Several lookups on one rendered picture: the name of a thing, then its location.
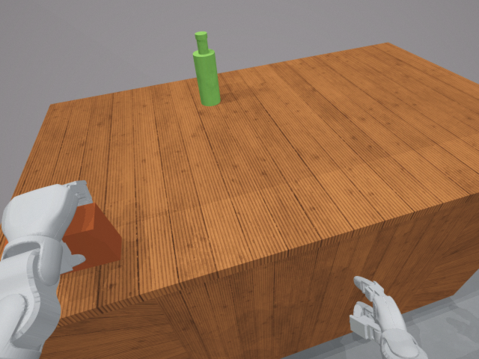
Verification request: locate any robot left forearm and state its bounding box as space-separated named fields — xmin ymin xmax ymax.
xmin=0 ymin=236 xmax=63 ymax=359

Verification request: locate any sponge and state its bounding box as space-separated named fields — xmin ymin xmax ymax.
xmin=3 ymin=203 xmax=122 ymax=275

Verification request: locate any table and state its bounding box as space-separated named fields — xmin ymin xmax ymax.
xmin=0 ymin=43 xmax=479 ymax=359

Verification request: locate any robot right hand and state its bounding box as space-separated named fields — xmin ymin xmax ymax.
xmin=350 ymin=276 xmax=407 ymax=345

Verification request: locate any robot right forearm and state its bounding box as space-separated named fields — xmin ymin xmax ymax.
xmin=380 ymin=329 xmax=428 ymax=359

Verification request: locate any robot left hand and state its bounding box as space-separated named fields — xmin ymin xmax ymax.
xmin=1 ymin=180 xmax=93 ymax=274

